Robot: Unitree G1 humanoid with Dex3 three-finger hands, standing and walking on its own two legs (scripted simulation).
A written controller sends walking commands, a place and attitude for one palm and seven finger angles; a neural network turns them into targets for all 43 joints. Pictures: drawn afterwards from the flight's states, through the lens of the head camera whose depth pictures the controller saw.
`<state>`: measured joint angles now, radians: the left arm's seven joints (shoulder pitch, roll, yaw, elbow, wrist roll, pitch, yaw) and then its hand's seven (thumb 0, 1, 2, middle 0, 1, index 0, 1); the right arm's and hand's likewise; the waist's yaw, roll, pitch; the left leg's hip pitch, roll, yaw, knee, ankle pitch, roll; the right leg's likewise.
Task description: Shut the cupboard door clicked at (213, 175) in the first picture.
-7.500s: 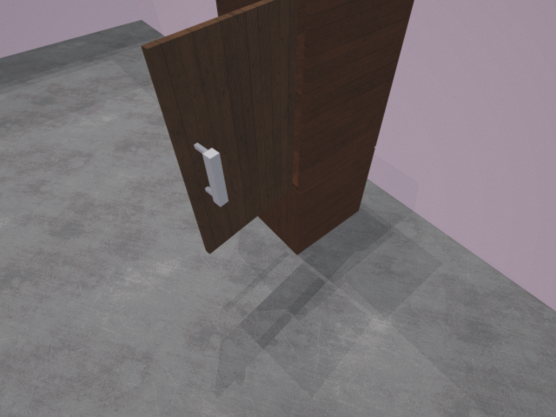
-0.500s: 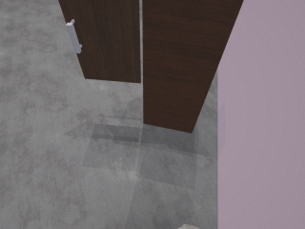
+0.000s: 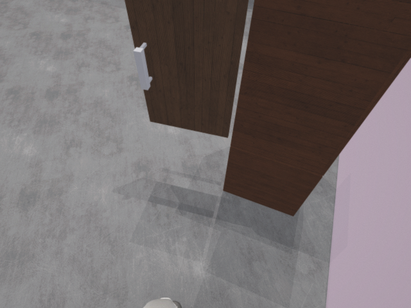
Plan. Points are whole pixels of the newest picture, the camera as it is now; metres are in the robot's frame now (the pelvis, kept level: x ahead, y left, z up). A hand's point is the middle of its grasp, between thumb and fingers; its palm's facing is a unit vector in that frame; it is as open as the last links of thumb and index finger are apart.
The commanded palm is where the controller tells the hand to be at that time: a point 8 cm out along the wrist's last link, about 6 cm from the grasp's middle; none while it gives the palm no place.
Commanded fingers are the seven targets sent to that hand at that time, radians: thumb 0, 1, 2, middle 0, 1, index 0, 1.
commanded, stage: take the last steps up to it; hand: left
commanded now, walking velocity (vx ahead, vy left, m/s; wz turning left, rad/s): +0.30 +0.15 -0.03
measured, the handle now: (145, 66) +0.83 +0.30 -0.03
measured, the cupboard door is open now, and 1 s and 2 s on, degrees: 98 98 98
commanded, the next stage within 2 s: come to a stop and stand still in 0.64 s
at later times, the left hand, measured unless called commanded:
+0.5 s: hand (134, 247) +0.25 +0.20 -0.14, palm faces +0.02 -0.97 -0.24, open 7.4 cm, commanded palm none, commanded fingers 0.00 0.90 0.90 -0.20 -0.30 -0.20 -0.30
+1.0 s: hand (112, 219) +0.33 +0.29 -0.18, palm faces +0.01 -0.98 -0.21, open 7.4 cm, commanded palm none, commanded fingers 0.00 0.90 0.90 -0.20 -0.30 -0.20 -0.30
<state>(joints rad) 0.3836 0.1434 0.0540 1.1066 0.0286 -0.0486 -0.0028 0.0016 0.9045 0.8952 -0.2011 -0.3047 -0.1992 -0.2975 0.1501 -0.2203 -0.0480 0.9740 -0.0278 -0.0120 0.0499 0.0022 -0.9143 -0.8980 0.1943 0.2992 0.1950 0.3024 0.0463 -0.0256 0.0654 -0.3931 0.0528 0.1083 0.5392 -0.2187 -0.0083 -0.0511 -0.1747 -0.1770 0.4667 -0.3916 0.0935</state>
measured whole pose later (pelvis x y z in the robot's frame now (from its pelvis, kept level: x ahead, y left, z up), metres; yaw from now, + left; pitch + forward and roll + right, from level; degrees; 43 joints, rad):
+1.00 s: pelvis +0.32 +0.10 +0.00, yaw -4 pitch +0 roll -1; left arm 0.25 0.19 0.06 1.06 0.01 0.05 0.03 0.00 0.91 0.90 -0.20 -0.30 -0.19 -0.30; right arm 0.09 -0.13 -0.01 0.99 -0.02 0.00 -0.04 -0.01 -0.92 -0.90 0.20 0.30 0.20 0.30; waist 0.03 -0.02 0.09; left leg -0.35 0.07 0.14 0.54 -0.19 0.04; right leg -0.41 -0.03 -0.03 1.05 -0.55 0.03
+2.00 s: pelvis +0.33 +0.02 +0.01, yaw -4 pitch +0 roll +0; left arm 0.27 0.14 0.01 1.16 0.00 -0.01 0.03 0.01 0.92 0.90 -0.20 -0.30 -0.20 -0.30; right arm 0.26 -0.15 0.00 1.14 -0.02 0.00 -0.04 0.00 -0.91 -0.90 0.20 0.30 0.20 0.30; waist 0.00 -0.01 0.03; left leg -0.14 0.05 0.04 0.39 -0.24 -0.04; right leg -0.11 0.01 -0.07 0.39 -0.28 -0.03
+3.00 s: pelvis +0.33 +0.08 +0.00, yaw -6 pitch -1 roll +2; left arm 0.27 0.18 0.03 1.04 0.02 0.03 0.05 0.00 0.91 0.90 -0.20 -0.30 -0.20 -0.30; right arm 0.23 -0.19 -0.02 1.01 -0.02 0.02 -0.01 0.00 -0.91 -0.90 0.20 0.30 0.20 0.30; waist 0.02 -0.02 0.07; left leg -0.22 -0.05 0.09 0.56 -0.33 0.05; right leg -0.23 -0.10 0.00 0.62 -0.38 0.04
